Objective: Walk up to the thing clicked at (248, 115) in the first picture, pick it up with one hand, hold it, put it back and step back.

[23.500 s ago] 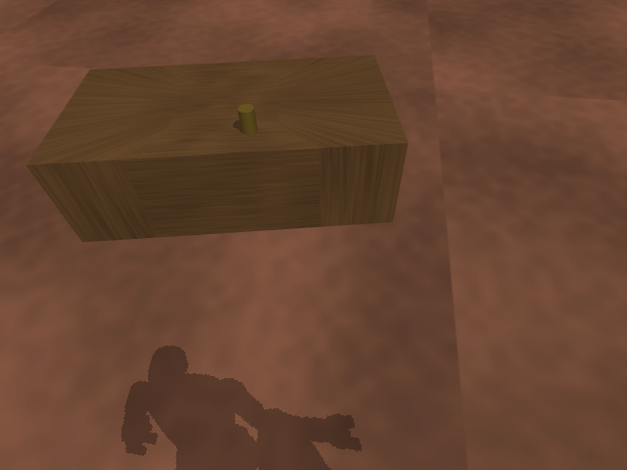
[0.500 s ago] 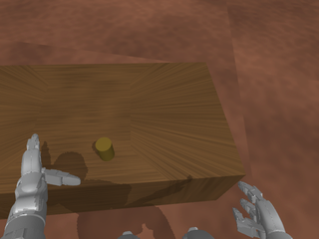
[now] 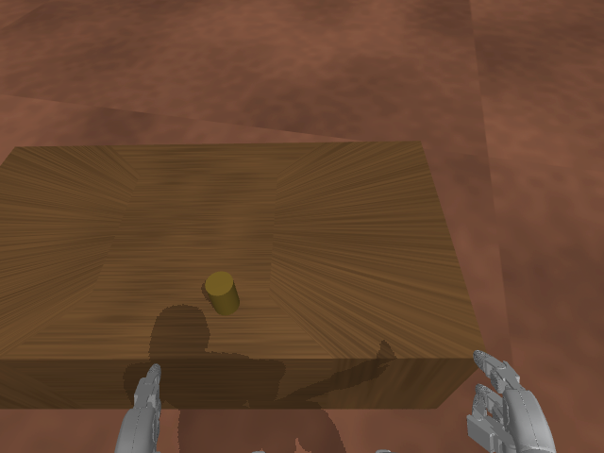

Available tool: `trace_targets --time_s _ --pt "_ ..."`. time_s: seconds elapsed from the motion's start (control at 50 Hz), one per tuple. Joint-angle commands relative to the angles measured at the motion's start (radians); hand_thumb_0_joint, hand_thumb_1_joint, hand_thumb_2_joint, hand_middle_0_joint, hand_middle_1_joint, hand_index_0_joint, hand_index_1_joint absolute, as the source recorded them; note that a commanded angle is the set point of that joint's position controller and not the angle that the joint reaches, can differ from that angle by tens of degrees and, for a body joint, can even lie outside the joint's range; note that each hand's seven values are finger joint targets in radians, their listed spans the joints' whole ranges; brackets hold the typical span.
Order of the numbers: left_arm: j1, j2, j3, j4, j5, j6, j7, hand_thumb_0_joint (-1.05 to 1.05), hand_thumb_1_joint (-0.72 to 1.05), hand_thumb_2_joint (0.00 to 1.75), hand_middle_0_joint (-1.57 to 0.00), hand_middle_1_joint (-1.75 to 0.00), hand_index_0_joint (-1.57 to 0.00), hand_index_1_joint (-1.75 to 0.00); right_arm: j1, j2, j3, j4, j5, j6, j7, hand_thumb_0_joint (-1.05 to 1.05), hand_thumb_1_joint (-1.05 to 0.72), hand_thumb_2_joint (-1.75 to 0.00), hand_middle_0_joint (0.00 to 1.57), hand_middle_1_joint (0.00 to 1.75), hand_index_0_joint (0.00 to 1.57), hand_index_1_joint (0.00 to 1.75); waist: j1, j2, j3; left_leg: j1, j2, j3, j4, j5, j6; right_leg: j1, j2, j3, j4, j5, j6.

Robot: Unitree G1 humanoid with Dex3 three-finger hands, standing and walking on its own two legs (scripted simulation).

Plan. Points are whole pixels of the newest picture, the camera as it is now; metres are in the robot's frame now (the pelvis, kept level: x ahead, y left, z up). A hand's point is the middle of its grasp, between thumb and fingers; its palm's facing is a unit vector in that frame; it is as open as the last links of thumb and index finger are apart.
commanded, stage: home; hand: left
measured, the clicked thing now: (223, 293) +0.48 +0.20 -0.26
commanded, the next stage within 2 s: stand in 1.86 s
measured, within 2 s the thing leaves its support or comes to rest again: neither
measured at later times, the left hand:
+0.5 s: hand (185, 436) +0.17 +0.18 -0.06, palm faces +0.11 -0.97 -0.23, open 17.6 cm
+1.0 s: hand (176, 431) +0.17 +0.19 -0.06, palm faces +0.11 -0.97 -0.23, open 17.4 cm
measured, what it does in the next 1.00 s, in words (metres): stands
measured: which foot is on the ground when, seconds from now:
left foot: down 0.00-1.00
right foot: down 0.00-1.00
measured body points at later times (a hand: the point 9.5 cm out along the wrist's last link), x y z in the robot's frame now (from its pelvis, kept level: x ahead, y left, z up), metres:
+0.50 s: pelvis -0.01 +0.00 +0.00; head +0.02 +0.00 +0.44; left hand +0.16 +0.23 -0.04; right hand +0.15 -0.23 -0.03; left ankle +0.00 +0.13 -0.69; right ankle +0.00 -0.12 -0.69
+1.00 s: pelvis +0.00 +0.01 -0.01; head +0.03 +0.02 +0.44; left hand +0.16 +0.24 -0.04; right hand +0.16 -0.22 -0.03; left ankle +0.00 +0.13 -0.69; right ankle +0.00 -0.12 -0.69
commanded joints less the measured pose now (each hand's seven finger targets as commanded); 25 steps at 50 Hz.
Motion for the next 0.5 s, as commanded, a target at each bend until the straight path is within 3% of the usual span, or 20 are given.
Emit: trace_targets --time_s 0.0,0.12,0.14,0.2,0.34,0.38,0.48 --pt "-0.09 0.117 0.071 -0.208 0.006 -0.07 0.013 0.0 -0.57 0.04 -0.05 -0.05 -0.05 -0.05 -0.017 -0.081 -0.044 -0.191 -0.008 -0.063 -0.009 0.0 -0.89 -0.9 0.2 0.3 0.2 0.3 -0.015 -0.014 -0.087 0.066 -0.028 0.043 -0.119 0.158 0.028 0.072 0.01 0.017 -0.174 0.208 0.003" --pt "-0.022 0.099 0.063 -0.179 0.007 -0.07 0.013 0.0 -0.57 0.04 -0.05 -0.05 -0.05 -0.05 -0.022 -0.091 -0.056 -0.207 -0.011 -0.067 -0.006 0.0 -0.89 -0.9 0.2 0.3 0.2 0.3 0.004 -0.012 -0.075 0.049 -0.03 0.042 -0.127 0.126 0.023 0.057 0.016 0.009 -0.176 0.155 -0.001" --pt "-0.03 0.093 0.053 -0.185 0.007 -0.07 0.012 0.0 -0.59 0.03 -0.05 -0.05 -0.05 -0.05 -0.021 -0.096 -0.059 -0.213 -0.008 -0.069 -0.005 0.0 -0.89 -0.9 0.2 0.3 0.2 0.3 -0.004 -0.017 -0.061 0.051 -0.028 0.041 -0.133 0.116 0.023 0.049 0.018 0.008 -0.175 0.145 -0.001" --pt "-0.007 0.104 0.068 -0.171 0.007 -0.074 0.013 0.0 -0.58 0.04 -0.05 -0.05 -0.05 -0.05 -0.023 -0.093 -0.051 -0.21 -0.009 -0.064 -0.002 0.0 -0.89 -0.9 0.2 0.3 0.2 0.3 0.006 -0.03 -0.064 0.039 -0.027 0.041 -0.121 0.145 0.023 0.061 0.017 0.008 -0.169 0.17 0.0" --pt "-0.053 0.099 0.057 -0.2 0.007 -0.081 0.011 0.0 -0.58 0.04 -0.05 -0.05 -0.05 -0.05 -0.013 -0.088 -0.049 -0.208 -0.007 -0.067 -0.004 0.0 -0.9 -0.9 0.2 0.3 0.2 0.3 -0.009 0.0 -0.052 0.038 -0.026 0.045 -0.127 0.112 0.023 0.036 0.018 0.013 -0.164 0.14 -0.003" --pt "-0.045 0.11 0.075 -0.218 0.006 -0.079 0.013 0.0 -0.59 0.04 -0.05 -0.05 -0.05 -0.05 -0.015 -0.09 -0.059 -0.216 -0.009 -0.07 -0.006 0.0 -0.9 -0.9 0.2 0.3 0.2 0.3 0.0 0.003 -0.08 0.041 -0.025 0.037 -0.127 0.132 0.022 0.053 0.021 0.006 -0.153 0.154 -0.005" --pt "-0.035 0.097 0.061 -0.221 0.008 -0.073 0.014 0.0 -0.57 0.05 -0.05 -0.05 -0.05 -0.05 0.001 -0.097 -0.066 -0.205 -0.01 -0.077 -0.003 0.0 -0.9 -0.9 0.2 0.3 0.2 0.3 -0.003 0.025 -0.088 0.052 -0.019 0.027 -0.141 0.139 0.016 0.045 0.03 -0.007 -0.132 0.156 -0.013"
